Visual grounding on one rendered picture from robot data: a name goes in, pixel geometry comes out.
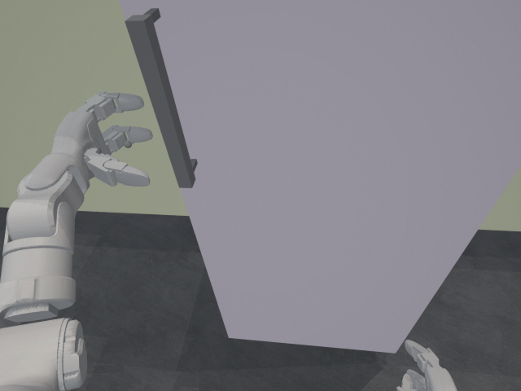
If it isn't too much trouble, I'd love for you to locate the fridge door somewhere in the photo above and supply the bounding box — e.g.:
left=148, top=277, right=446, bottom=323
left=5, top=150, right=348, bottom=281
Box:
left=119, top=0, right=521, bottom=354

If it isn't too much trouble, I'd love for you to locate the robot left forearm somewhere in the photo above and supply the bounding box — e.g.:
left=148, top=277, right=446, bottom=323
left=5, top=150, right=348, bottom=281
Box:
left=0, top=154, right=90, bottom=328

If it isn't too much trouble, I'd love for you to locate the left robot hand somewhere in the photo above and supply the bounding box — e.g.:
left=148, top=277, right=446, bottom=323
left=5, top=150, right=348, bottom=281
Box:
left=51, top=91, right=153, bottom=187

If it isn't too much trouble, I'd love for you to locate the robot left upper arm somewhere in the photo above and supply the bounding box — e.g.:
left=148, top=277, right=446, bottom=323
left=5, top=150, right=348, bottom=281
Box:
left=0, top=318, right=87, bottom=391

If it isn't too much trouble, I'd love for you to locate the handle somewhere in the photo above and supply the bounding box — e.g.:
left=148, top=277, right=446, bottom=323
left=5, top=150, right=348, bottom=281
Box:
left=125, top=8, right=198, bottom=188

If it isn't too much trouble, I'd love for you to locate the right robot hand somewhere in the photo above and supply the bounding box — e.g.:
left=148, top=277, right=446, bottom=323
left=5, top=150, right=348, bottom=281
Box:
left=397, top=340, right=457, bottom=391

